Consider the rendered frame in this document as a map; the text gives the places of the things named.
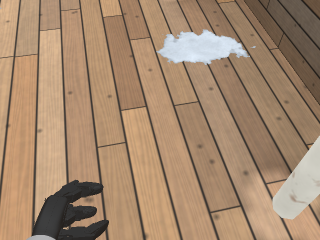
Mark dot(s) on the left robot hand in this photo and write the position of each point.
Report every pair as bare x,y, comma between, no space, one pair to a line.
56,213

